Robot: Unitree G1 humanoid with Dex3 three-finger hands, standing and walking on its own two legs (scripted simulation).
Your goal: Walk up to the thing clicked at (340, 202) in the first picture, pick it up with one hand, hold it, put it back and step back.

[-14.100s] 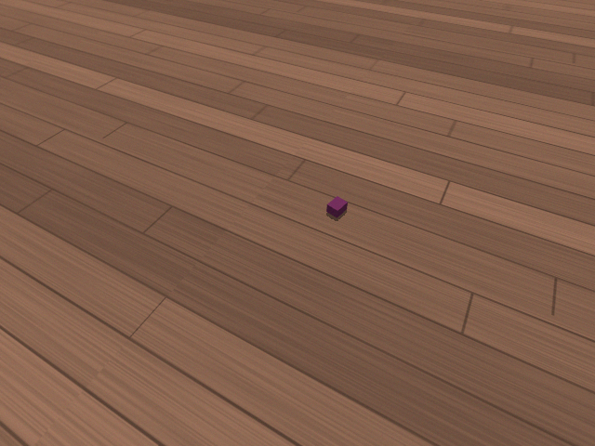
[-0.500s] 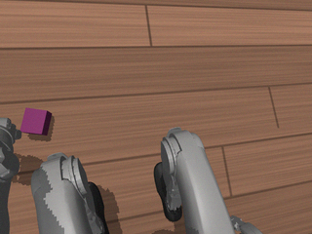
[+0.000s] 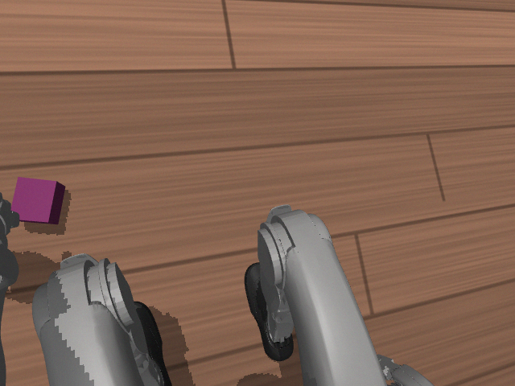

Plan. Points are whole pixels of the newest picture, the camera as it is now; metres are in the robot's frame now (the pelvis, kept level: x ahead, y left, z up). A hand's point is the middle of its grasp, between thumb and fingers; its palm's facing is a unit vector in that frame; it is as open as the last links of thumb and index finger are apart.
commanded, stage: rise first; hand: left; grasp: from above
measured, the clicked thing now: (38, 201) +0.44 +0.30 -0.31
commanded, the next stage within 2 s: none
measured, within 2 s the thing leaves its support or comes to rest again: neither
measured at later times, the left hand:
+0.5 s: hand out of the picture +0.41 +0.33 -0.18, palm faces +0.02 -0.46 -0.89, open 13.3 cm
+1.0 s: hand out of the picture +0.40 +0.34 -0.19, palm faces +0.02 -0.46 -0.89, open 13.1 cm
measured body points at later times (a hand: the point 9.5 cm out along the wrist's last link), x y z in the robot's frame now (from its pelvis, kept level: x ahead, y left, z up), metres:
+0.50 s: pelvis +0.00 +0.00 +0.00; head +0.26 +0.05 +0.36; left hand +0.41 +0.35 -0.13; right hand +0.01 -0.27 -0.10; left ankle +0.09 +0.14 -0.30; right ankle +0.12 -0.12 -0.30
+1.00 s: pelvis +0.00 +0.00 +0.00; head +0.26 +0.06 +0.36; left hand +0.40 +0.36 -0.14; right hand +0.02 -0.26 -0.10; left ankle +0.09 +0.14 -0.30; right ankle +0.12 -0.12 -0.30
